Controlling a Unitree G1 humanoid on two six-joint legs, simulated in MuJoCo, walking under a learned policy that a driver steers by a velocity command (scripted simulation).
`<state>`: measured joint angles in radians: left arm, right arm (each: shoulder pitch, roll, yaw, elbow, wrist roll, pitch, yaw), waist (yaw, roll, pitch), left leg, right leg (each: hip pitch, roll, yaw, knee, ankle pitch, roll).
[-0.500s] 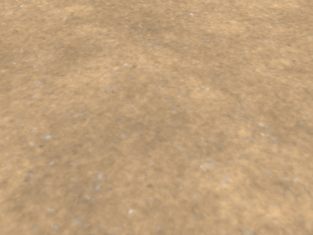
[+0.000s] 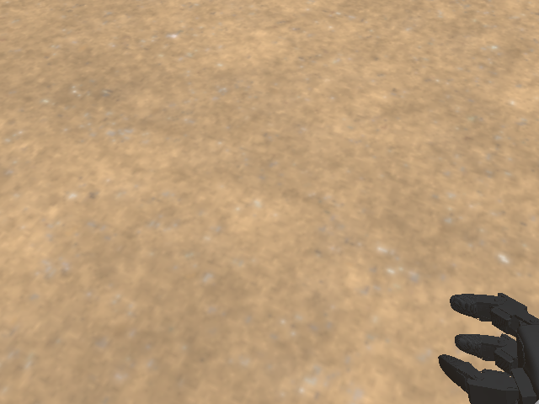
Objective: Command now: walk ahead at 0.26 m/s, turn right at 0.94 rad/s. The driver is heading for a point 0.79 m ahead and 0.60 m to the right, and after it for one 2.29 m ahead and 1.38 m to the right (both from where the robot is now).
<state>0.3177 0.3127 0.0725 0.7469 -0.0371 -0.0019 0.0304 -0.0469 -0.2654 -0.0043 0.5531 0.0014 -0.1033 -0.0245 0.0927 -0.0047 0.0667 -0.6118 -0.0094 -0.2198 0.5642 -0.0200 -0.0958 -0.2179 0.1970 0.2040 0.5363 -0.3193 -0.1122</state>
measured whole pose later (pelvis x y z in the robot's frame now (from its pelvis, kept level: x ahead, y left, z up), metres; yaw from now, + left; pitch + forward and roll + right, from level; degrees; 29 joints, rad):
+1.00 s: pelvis +0.29 -0.06 +0.00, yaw -54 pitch +3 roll +0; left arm 0.25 0.34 0.08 0.65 0.03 -0.01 -0.04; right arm 0.25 -0.29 -0.05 0.73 -0.05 -0.06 0.00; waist -0.01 -0.04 -0.04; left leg -0.25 0.01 0.03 0.50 -0.31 0.00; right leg -0.47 0.07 0.11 1.13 -0.34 -0.08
